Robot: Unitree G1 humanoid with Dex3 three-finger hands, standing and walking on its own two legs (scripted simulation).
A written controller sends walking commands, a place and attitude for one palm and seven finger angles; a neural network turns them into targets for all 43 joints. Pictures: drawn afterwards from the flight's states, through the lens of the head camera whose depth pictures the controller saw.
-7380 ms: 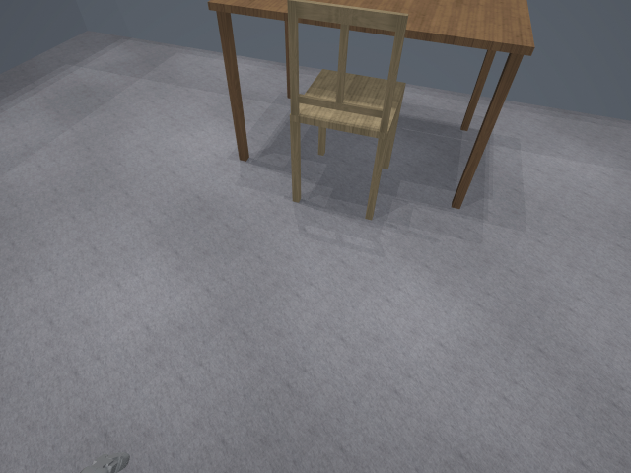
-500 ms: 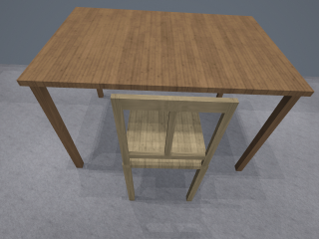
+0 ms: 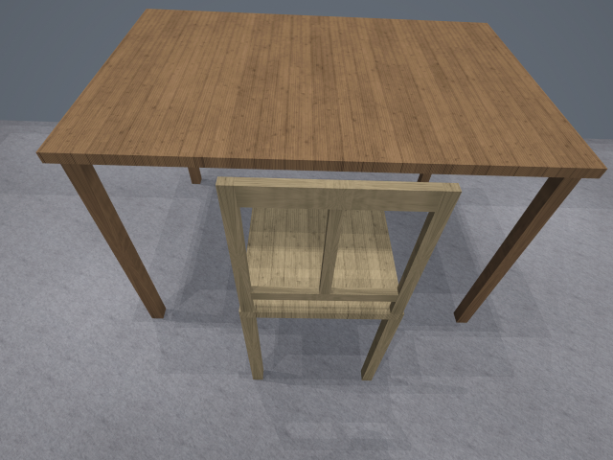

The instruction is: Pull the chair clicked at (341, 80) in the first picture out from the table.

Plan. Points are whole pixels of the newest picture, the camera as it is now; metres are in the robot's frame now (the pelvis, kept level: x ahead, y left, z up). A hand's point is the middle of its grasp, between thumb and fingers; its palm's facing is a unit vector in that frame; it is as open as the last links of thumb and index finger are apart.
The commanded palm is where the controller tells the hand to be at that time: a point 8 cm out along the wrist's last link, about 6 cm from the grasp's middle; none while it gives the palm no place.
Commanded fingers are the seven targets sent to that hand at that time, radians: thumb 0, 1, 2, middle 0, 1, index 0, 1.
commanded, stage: raise the hand toward the chair's back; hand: left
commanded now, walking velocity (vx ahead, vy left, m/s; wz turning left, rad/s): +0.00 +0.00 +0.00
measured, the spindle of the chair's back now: (329, 254) +0.49 -0.01 -0.09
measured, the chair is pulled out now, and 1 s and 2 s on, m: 0.00 0.00 0.00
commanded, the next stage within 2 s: none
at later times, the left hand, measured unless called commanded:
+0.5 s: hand (188, 449) +0.15 +0.16 -0.06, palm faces +0.05 -1.00 -0.02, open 9.0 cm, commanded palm +0.12 +0.22 -0.06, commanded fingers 0.00 0.41 0.69 -0.15 -0.22 -0.15 -0.22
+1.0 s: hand (187, 411) +0.19 +0.17 -0.04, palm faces +0.11 -0.99 -0.05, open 13.4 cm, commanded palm +0.15 +0.22 -0.05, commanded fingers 0.00 -0.17 0.44 -0.09 -0.13 -0.09 -0.13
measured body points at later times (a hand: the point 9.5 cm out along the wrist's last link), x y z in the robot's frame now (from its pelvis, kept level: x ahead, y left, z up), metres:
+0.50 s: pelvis -0.06 -0.06 -0.08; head -0.02 -0.04 +0.36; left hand +0.14 +0.21 -0.06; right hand +0.16 -0.31 -0.12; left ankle +0.00 +0.08 -0.74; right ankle -0.04 -0.14 -0.74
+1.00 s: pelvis -0.03 -0.05 -0.09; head +0.04 -0.06 +0.36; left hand +0.17 +0.22 -0.04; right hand +0.13 -0.29 -0.19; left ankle +0.00 +0.08 -0.74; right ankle -0.04 -0.14 -0.74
